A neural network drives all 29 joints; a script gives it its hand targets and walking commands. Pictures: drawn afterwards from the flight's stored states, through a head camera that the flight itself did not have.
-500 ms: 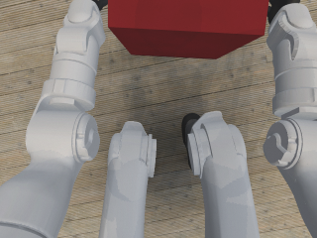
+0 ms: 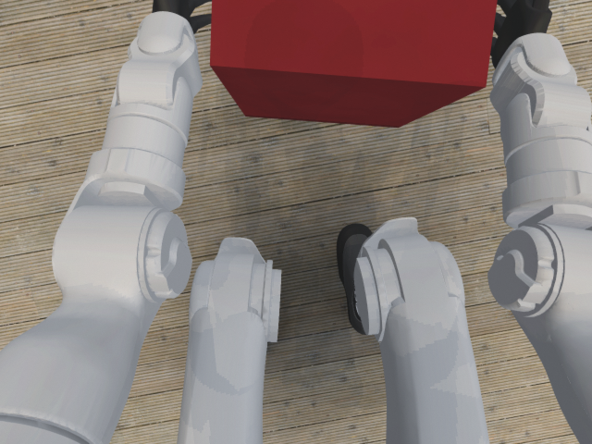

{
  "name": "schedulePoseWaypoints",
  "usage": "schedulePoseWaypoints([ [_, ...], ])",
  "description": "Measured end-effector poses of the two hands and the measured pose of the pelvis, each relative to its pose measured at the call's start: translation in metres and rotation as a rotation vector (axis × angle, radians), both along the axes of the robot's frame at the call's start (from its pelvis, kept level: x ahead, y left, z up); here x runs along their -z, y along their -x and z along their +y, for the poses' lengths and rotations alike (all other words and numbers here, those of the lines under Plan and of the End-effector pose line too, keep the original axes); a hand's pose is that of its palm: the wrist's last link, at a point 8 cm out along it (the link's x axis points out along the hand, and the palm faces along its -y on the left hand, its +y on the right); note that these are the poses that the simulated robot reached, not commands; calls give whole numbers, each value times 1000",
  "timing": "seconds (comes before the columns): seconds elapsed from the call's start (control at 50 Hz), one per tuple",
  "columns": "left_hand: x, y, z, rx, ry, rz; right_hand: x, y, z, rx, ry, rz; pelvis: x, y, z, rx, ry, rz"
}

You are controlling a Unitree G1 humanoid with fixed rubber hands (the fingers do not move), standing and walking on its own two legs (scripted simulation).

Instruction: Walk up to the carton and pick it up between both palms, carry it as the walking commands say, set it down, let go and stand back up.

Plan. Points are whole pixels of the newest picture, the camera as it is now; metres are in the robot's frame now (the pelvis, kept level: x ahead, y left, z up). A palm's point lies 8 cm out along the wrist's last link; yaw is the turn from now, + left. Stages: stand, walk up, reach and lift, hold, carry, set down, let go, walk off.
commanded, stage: set down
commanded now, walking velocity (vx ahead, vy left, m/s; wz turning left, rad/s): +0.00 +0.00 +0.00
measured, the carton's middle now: (340, 4) +0.60 -0.09 -0.23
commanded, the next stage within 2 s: none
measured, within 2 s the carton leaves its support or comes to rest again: neither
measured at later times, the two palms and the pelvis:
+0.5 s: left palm (175, 21) +0.56 +0.10 -0.14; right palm (517, 43) +0.50 -0.26 -0.13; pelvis +0.00 +0.00 -0.01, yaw +0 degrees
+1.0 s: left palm (164, 27) +0.57 +0.12 -0.17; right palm (505, 44) +0.51 -0.27 -0.16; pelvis +0.01 -0.01 +0.00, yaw +0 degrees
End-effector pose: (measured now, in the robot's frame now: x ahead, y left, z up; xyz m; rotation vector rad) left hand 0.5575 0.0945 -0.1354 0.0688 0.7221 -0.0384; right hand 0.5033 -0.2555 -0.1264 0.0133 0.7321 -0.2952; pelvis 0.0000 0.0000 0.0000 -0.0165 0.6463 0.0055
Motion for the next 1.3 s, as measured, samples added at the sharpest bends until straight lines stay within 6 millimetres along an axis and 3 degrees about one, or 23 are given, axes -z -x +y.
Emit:
schedulePoseWaypoints([
  [0.72, 7, -1, 4, 37, 21, -12, 6, 2, -3, -36, -5, -12, 7, 7, -3, 3, 5, -55],
  [0.88, 29, -4, 5, 34, 2, 5, 27, 2, -3, -18, 17, 20, -2, 5, -4, -4, 3, -39],
  [1.0, 37, -9, 23, -4, -29, -46, 36, -7, -10, -1, 39, -10, -4, -7, -7, 1, -1, -15],
  [1.12, 34, -5, 44, -4, -72, -43, 34, -10, -15, 5, 28, -42, 1, -13, -9, -3, -9, -4],
  [1.3, 22, -3, 38, -2, -29, -42, 14, 8, -40, 40, 49, -43, 2, -8, -8, 5, -8, -7],
])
